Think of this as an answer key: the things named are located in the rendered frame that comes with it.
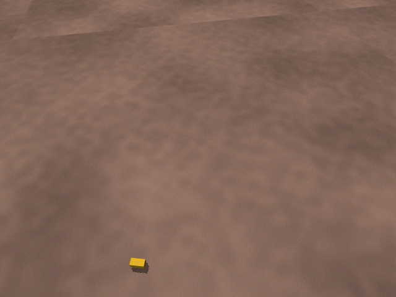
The small box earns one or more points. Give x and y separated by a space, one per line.
137 263

